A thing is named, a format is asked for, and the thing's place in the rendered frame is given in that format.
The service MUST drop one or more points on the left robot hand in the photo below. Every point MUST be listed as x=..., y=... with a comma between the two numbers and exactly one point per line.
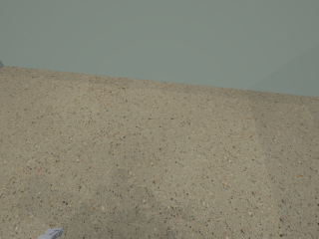
x=51, y=233

